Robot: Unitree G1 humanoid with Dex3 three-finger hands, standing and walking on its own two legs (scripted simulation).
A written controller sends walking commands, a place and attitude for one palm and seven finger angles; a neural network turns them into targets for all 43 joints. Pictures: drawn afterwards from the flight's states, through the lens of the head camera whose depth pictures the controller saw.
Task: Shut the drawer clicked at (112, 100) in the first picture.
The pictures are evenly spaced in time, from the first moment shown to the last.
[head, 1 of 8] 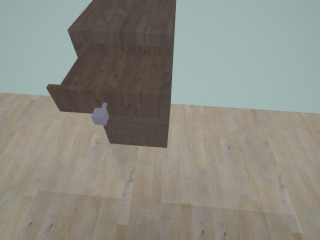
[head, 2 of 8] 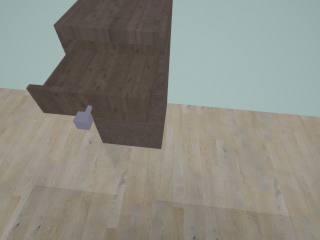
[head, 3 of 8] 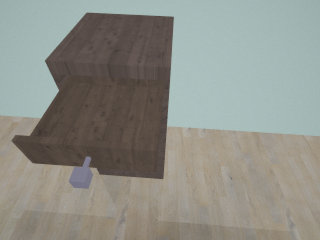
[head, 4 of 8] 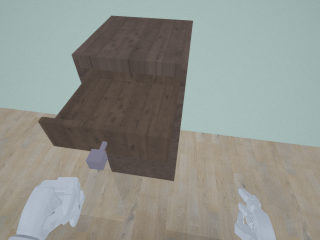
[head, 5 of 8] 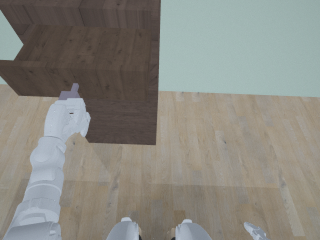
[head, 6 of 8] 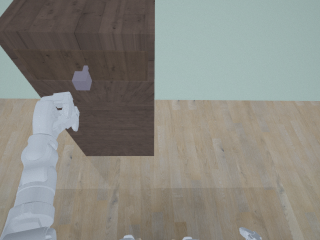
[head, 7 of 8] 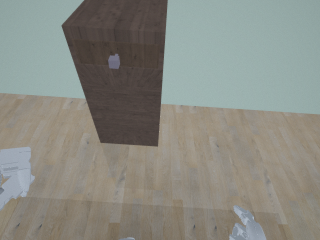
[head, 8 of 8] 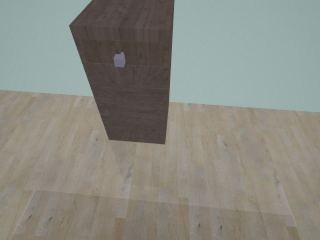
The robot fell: no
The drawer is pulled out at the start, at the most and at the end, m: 0.30 0.30 0.00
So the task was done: yes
